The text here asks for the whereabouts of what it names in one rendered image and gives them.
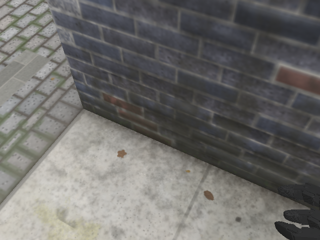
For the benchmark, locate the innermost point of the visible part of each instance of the right robot hand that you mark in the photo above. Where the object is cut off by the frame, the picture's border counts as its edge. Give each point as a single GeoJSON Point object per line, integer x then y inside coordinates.
{"type": "Point", "coordinates": [310, 193]}

